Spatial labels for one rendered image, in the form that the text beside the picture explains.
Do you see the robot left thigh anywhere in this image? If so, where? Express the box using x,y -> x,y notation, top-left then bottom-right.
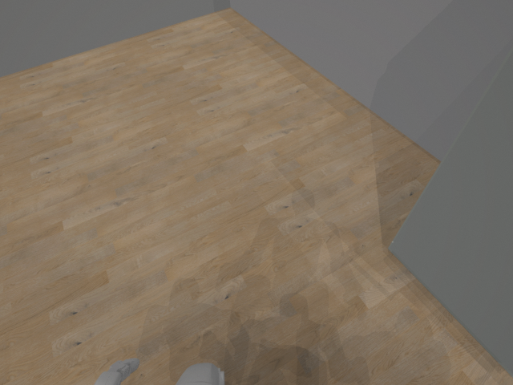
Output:
176,363 -> 224,385

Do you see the fridge door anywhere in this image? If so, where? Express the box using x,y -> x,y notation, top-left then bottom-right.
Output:
390,51 -> 513,374

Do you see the left robot hand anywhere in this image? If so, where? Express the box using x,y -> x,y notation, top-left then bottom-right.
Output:
94,358 -> 139,385

